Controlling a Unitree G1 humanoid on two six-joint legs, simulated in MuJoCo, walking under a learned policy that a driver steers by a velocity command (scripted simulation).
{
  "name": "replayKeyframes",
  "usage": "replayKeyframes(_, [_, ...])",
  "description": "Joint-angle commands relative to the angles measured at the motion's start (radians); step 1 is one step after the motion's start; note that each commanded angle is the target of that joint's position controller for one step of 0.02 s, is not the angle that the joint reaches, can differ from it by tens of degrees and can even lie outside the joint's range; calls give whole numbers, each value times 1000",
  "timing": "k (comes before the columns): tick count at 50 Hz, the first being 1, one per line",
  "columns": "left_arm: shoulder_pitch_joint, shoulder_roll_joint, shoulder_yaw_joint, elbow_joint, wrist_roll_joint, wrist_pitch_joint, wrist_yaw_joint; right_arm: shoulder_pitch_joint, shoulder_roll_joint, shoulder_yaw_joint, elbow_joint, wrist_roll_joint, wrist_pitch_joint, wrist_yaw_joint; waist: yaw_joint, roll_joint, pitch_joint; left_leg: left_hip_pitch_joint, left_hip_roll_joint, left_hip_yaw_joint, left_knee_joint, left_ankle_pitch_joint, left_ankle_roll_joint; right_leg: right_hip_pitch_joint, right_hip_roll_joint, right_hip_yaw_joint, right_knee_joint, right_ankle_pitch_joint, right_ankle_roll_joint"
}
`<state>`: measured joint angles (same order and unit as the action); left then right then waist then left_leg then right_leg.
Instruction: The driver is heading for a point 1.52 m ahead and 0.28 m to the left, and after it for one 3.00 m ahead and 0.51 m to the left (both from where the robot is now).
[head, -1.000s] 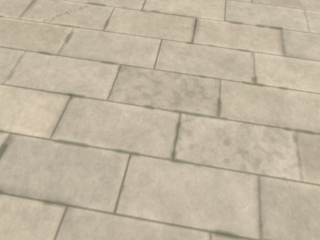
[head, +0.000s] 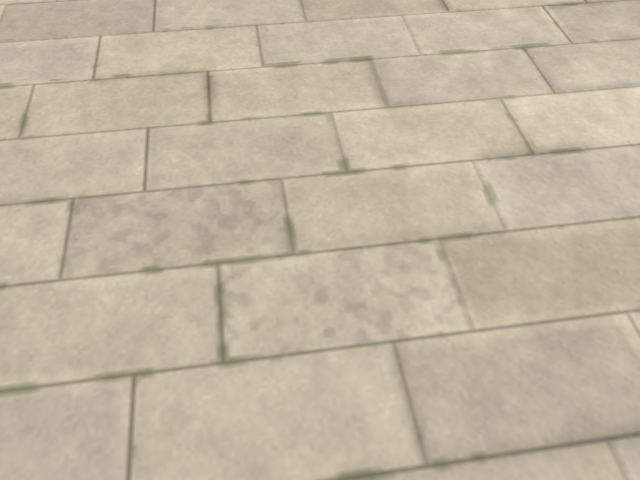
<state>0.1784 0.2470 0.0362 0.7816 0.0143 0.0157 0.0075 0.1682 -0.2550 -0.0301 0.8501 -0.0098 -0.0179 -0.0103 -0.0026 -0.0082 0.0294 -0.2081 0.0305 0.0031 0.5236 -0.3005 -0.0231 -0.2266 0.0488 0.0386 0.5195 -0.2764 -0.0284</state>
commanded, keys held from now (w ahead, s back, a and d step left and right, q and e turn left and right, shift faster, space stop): no key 0.38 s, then w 0.62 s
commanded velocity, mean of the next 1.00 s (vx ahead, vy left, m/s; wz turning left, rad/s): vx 0.20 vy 0.00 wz -0.01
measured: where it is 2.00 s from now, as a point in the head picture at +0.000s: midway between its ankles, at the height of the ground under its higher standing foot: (314, 358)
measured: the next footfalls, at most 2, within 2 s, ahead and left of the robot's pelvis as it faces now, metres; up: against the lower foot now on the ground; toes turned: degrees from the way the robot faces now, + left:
left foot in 1.06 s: +0.43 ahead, +0.13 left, +0.00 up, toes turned +2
right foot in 1.64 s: +0.73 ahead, -0.11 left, +0.00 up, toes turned -2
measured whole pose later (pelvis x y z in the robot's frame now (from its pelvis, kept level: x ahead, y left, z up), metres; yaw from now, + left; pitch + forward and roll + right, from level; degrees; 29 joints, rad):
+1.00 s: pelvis +0.19 +0.01 -0.01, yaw +0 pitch +2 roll -1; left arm 0.47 0.22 0.03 1.05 -0.02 -0.08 0.02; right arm -0.03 -0.25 -0.02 0.76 0.03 -0.09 0.04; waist 0.09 0.03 0.04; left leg -0.62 0.04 0.04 0.58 -0.01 0.03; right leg 0.19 0.02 0.02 0.13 -0.35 -0.02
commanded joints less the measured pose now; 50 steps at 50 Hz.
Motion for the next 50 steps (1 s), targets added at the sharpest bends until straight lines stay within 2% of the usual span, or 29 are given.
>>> replayKeyframes(1, [-29,100,28,-48,-3,-15,6,-11,-127,-24,-45,1,-10,-9,-8,19,-49,0,51,-50,-79,179,33,26,-72,76,-69,196,-24])
replayKeyframes(7, [-14,103,32,1,-6,-15,14,-11,-120,-18,-17,3,-8,-11,-6,1,-43,2,40,-43,-82,185,34,45,-75,74,-71,224,-15])
replayKeyframes(19, [-14,105,32,111,-11,-15,25,3,-111,-13,59,3,-4,-16,-5,10,-27,8,21,-31,-103,178,32,64,-74,64,-84,231,-9])
replayKeyframes(20, [2,103,32,127,-13,-14,26,23,-108,-13,73,5,-2,-17,-5,10,-47,14,8,-18,-104,77,36,70,-61,51,-84,128,-13])
replayKeyframes(22, [15,115,39,141,-26,-12,27,29,-121,-19,79,18,1,-21,0,20,8,-49,-4,-27,-96,-258,72,-5,-34,37,-68,-265,-40])
replayKeyframes(23, [12,112,38,139,-29,-19,27,28,-120,-18,74,22,-4,-23,0,25,61,-88,11,-58,-109,-379,94,-64,-40,51,-72,-387,-55])
replayKeyframes(25, [6,98,34,135,-39,-52,21,62,-127,-19,75,33,-30,-23,-10,38,123,-97,57,-141,-131,-453,138,-145,-59,75,-52,-415,-73])
replayKeyframes(27, [-29,77,31,125,-41,-89,7,126,-159,-31,93,37,-56,-17,-30,87,113,-14,139,-277,-189,-444,195,-214,-47,40,34,-293,-64])
replayKeyframes(28, [-47,57,27,117,-42,-104,-1,155,-183,-39,102,38,-63,-14,-32,141,101,33,205,-381,-251,-440,233,-240,-29,-8,106,-203,-53])
replayKeyframes(29, [-56,50,25,111,-43,-114,-7,158,-198,-45,102,39,-65,-11,-23,174,101,47,263,-459,-294,-406,264,-246,-28,-40,141,-149,-53])
replayKeyframes(30, [-45,50,24,115,-44,-120,-13,143,-201,-45,93,40,-65,-9,-8,181,105,21,281,-476,-293,-341,273,-211,-36,-41,117,-145,-63])
replayKeyframes(31, [-2,55,26,134,-46,-124,-17,104,-191,-43,77,42,-63,-5,22,172,97,-17,257,-422,-264,-253,250,-123,-37,-45,43,-135,-74])
replayKeyframes(32, [95,72,35,177,-50,-125,-18,38,-175,-38,50,43,-60,-1,74,152,73,-91,199,-320,-210,-145,204,32,-36,-35,-42,-92,-85])
replayKeyframes(33, [217,120,53,228,-51,-126,-17,-50,-141,-28,8,42,-65,2,129,56,57,-212,97,-167,-34,44,136,195,-86,91,-123,-67,-114])
replayKeyframes(34, [368,239,91,276,-51,-125,-17,-88,-103,-20,-38,34,-88,3,160,-210,3,-430,-55,32,336,137,49,444,-240,388,-221,58,-194])
replayKeyframes(35, [380,201,74,265,-32,-127,-26,-59,-117,-23,-37,30,-103,2,150,-246,-24,-613,-77,-20,559,-219,33,543,-379,582,-254,263,-259])
replayKeyframes(36, [333,129,50,252,-16,-130,-29,-26,-131,-28,-26,52,-107,12,106,-125,3,-686,-26,-84,677,-240,60,537,-390,518,-224,320,-260])
replayKeyframes(37, [298,108,41,236,-14,-130,-30,-15,-111,-23,-21,65,-107,20,80,-83,12,-732,7,-86,721,-178,80,531,-371,436,-229,340,-243])
replayKeyframes(38, [280,101,33,233,-21,-126,-31,-43,-103,-22,-31,60,-107,26,71,-47,46,-782,41,-62,708,-116,88,515,-357,361,-251,374,-222])
replayKeyframes(39, [270,79,21,234,-24,-118,-28,-68,-96,-25,-40,48,-104,30,62,-41,55,-770,73,-46,666,-59,88,479,-334,290,-275,421,-192])
replayKeyframes(40, [272,66,14,236,-23,-108,-24,-77,-80,-22,-50,40,-100,39,55,-60,55,-728,84,-22,626,-16,78,430,-303,238,-302,437,-175])
replayKeyframes(42, [240,80,10,220,-22,-96,-8,-117,-50,-10,-77,29,-93,53,46,-65,70,-622,73,27,481,100,42,293,-250,145,-361,435,-168])
replayKeyframes(44, [222,118,13,208,-18,-97,10,-219,-17,8,-120,24,-89,55,60,-61,100,-465,37,67,258,233,20,139,-201,69,-414,388,-153])
replayKeyframes(45, [245,139,18,213,-19,-101,15,-251,-17,11,-135,27,-87,52,67,-73,104,-396,18,78,175,281,19,106,-204,62,-445,368,-153])
replayKeyframes(46, [269,157,22,222,-24,-107,16,-268,-34,7,-146,32,-83,50,67,-87,108,-354,5,75,124,310,23,110,-222,66,-465,354,-152])
replayKeyframes(48, [281,161,28,233,-39,-113,16,-280,-73,-2,-161,41,-79,48,50,-96,120,-337,0,44,39,341,50,179,-257,59,-459,373,-139])
replayKeyframes(50, [267,169,35,232,-35,-108,14,-241,-113,-21,-160,39,-80,49,8,-101,72,-279,-19,36,8,322,85,275,-284,43,-370,599,-113])
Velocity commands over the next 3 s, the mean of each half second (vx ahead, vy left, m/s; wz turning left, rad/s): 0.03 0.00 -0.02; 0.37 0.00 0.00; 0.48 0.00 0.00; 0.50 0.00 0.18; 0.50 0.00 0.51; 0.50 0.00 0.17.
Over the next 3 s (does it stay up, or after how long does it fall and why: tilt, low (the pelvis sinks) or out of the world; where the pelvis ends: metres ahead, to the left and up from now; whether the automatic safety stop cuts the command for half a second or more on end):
stays up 1.30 0.17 0.01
